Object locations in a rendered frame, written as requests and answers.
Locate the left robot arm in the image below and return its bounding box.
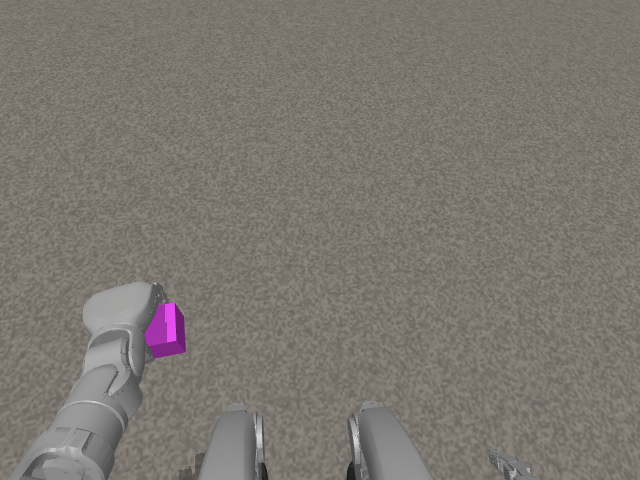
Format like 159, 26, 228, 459
7, 324, 146, 480

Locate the left robot hand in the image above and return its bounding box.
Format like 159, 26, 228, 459
82, 281, 169, 364

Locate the cube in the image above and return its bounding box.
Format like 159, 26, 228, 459
144, 302, 186, 358

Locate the right robot hand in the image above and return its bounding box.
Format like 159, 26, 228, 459
489, 449, 540, 480

